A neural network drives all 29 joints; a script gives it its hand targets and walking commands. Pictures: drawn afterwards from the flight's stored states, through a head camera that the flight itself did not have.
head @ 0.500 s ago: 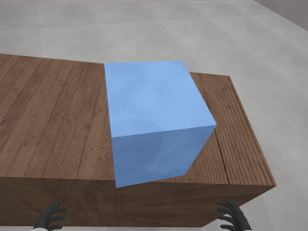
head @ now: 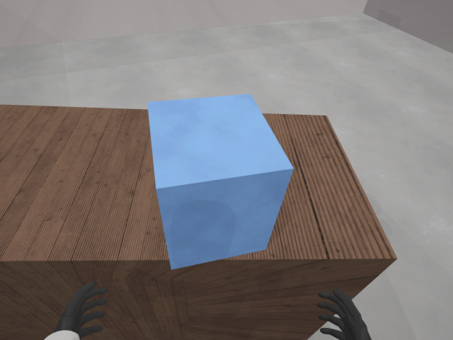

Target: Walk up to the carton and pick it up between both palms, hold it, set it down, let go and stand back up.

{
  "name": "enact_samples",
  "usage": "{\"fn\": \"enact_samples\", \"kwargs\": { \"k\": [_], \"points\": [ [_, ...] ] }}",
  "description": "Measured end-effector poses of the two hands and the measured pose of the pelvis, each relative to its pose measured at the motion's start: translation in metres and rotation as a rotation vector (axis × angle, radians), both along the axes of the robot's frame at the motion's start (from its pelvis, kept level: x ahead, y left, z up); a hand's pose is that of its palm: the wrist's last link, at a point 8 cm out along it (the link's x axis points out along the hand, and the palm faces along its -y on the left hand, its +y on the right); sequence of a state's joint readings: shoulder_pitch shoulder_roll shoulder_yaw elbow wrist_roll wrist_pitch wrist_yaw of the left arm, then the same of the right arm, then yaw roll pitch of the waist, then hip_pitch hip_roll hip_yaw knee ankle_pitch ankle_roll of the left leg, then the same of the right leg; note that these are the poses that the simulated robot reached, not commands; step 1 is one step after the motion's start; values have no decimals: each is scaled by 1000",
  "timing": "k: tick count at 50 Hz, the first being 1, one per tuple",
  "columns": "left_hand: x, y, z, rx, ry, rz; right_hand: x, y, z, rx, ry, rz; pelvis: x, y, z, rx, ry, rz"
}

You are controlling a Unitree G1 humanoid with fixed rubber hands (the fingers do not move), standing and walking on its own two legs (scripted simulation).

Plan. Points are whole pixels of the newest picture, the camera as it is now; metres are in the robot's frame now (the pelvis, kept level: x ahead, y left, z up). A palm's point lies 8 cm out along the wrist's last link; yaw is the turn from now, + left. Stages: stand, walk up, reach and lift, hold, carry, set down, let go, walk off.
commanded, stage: reach and lift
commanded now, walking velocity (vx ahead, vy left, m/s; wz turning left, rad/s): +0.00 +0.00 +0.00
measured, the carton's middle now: (211, 181) +0.41 +0.05 +0.06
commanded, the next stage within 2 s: none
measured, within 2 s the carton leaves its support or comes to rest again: neither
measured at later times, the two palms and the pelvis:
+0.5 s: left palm (73, 314) +0.17 +0.24 +0.01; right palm (351, 311) +0.19 -0.19 +0.02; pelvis +0.01 +0.02 +0.00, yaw -1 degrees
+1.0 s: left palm (91, 283) +0.20 +0.21 +0.06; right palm (351, 274) +0.23 -0.18 +0.06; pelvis +0.01 -0.01 +0.00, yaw +0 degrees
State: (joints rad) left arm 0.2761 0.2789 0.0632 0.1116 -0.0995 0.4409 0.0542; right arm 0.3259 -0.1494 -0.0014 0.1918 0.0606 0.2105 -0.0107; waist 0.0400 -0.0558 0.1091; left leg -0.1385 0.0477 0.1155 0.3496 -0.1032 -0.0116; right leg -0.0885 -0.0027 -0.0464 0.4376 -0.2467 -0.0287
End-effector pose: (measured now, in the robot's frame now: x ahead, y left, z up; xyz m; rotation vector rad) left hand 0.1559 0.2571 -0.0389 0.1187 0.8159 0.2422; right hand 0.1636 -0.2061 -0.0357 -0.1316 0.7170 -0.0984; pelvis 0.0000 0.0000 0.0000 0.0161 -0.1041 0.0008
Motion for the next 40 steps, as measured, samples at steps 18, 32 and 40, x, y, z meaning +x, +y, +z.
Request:
{"fn": "enact_samples", "kwargs": {
  "k": [18, 32, 40],
  "points": [
    [6, -12, 31, -39, -170, 43, 23, 21, 36, 83, -144, 3, 5, 15, 3, -10, 22, -13],
    [19, -29, 69, -43, -309, 39, 35, 18, 67, 123, -270, 23, 9, 13, 4, -8, 29, -29],
    [25, -39, 85, -55, -391, 54, 44, 25, 85, 168, -339, 48, 9, 0, 4, -5, 42, -22]
  ]
}}
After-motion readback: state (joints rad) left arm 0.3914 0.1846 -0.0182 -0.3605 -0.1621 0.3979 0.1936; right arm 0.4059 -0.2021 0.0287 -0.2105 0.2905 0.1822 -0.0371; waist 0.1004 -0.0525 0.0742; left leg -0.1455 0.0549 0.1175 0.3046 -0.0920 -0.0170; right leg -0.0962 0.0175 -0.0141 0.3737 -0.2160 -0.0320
